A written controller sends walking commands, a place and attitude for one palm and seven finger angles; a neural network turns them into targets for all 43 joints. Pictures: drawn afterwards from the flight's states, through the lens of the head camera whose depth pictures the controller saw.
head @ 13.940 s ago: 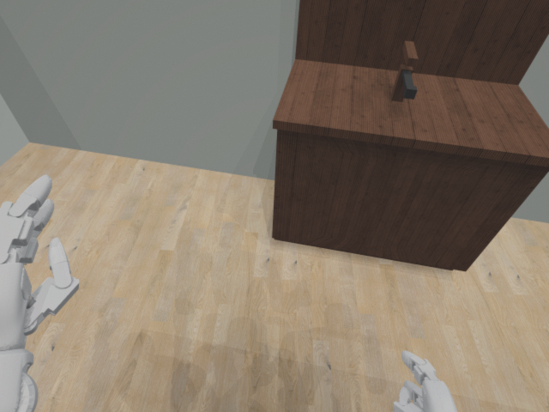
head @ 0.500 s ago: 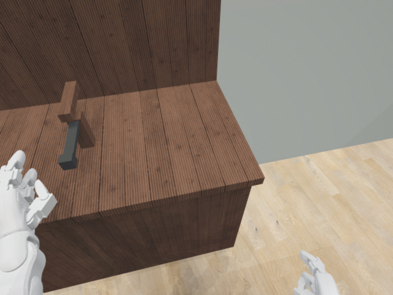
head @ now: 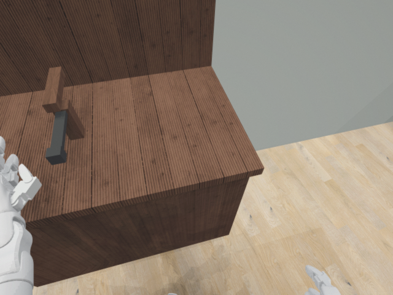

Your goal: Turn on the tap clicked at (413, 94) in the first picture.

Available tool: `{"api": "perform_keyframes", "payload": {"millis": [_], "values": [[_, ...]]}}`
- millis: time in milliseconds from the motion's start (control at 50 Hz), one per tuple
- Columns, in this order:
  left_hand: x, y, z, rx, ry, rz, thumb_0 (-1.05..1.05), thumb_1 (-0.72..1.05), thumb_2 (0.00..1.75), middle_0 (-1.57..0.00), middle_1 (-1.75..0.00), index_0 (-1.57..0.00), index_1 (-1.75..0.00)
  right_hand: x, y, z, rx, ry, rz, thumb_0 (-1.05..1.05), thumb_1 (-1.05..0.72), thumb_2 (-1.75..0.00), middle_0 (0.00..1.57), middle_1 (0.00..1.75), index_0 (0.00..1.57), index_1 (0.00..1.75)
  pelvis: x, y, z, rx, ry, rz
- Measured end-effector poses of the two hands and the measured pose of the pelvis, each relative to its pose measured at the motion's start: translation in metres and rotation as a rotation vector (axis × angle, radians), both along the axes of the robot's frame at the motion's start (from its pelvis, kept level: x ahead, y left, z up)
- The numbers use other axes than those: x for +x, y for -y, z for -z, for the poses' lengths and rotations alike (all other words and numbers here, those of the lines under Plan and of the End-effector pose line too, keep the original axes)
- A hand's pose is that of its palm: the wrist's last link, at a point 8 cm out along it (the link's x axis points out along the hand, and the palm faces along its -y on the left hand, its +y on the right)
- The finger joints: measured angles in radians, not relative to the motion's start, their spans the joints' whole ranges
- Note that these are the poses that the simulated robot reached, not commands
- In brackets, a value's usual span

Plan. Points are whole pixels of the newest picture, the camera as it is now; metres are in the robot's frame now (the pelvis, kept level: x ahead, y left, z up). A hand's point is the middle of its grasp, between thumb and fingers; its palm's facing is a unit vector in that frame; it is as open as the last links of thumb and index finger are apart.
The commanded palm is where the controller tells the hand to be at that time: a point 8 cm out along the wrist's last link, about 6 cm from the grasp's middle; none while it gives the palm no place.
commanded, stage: reach beside the lever's end, fingers flat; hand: left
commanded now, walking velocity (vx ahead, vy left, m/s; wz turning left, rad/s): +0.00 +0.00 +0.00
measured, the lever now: (56, 155) +0.37 +0.32 +0.07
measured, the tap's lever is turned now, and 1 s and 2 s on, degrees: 0 0 18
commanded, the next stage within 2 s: push the lever round in 0.56 s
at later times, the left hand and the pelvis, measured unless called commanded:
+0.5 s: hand (36, 179) +0.31 +0.35 +0.05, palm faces +0.54 -0.84 -0.11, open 7.8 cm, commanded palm +0.27 +0.38 +0.06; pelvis +0.01 +0.02 -0.01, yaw -1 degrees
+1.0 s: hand (49, 174) +0.33 +0.32 +0.06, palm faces +0.51 -0.86 -0.09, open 7.8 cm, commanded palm +0.28 +0.36 +0.06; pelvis +0.01 +0.02 -0.01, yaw -1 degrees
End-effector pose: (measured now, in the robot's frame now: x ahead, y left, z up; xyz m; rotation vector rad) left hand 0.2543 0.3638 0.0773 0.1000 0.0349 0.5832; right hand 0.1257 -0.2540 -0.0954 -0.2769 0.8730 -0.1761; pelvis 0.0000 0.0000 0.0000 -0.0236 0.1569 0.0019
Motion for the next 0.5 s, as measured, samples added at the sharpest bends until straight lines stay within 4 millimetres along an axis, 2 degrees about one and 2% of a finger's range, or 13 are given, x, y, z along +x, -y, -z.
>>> {"api": "perform_keyframes", "payload": {"millis": [260,360,500], "values": [[0.035,-0.014,0.013,-0.004,-0.008,0.029,0.02,0.90,0.90,-0.15,-0.15,-0.15,-0.15,-0.017,0.000,0.007,-0.020,-0.083,0.033,0.01,-0.91,-0.90,0.20,0.30,0.21,0.30,0.004,-0.008,0.006,-0.012,-0.050,0.012],[0.031,-0.012,0.013,0.004,-0.004,0.052,0.02,0.90,0.90,-0.15,-0.15,-0.15,-0.15,-0.023,-0.003,0.006,-0.010,-0.098,0.054,0.01,-0.91,-0.90,0.20,0.30,0.21,0.30,0.009,-0.012,0.005,-0.013,-0.054,0.021],[0.013,-0.016,0.020,0.002,-0.005,0.013,0.02,0.90,0.90,-0.15,-0.15,-0.15,-0.15,-0.020,-0.009,0.006,-0.011,-0.102,0.046,0.01,-0.91,-0.90,0.20,0.30,0.20,0.30,0.009,-0.017,0.005,-0.018,-0.048,0.015]]}}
